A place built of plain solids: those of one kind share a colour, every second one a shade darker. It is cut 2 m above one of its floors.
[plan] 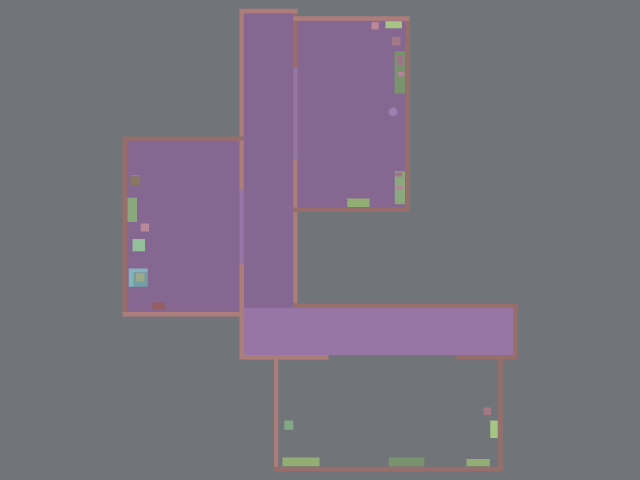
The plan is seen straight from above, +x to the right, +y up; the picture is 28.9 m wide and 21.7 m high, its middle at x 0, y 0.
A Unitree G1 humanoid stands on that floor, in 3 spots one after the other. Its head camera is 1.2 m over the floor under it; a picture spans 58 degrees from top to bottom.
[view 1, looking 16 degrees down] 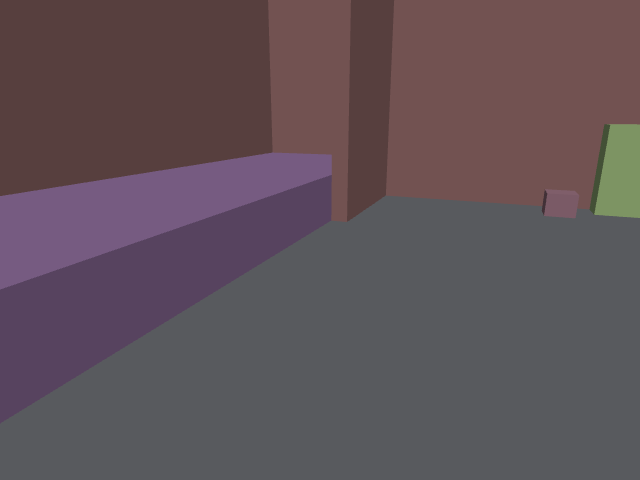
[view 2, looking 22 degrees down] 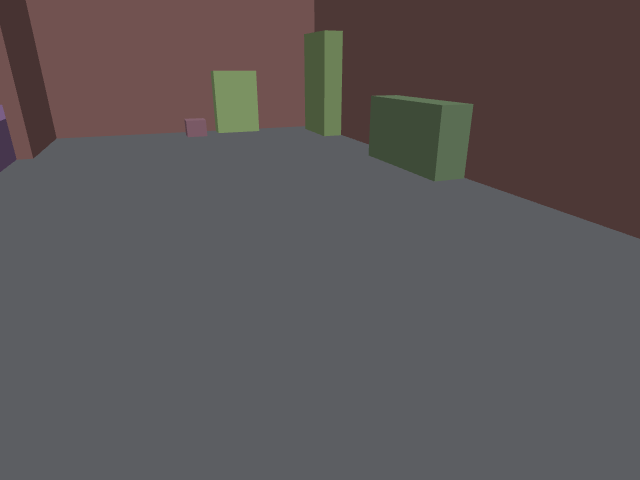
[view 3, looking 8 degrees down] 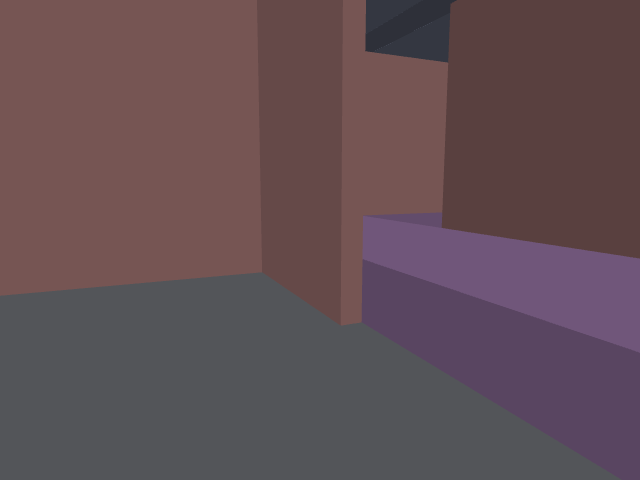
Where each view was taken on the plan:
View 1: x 1.46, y -6.96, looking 22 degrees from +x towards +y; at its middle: ground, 4.35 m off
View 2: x -0.83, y -6.96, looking -21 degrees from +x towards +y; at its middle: ground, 3.20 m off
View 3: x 3.46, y -6.96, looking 156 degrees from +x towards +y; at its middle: wall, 3.87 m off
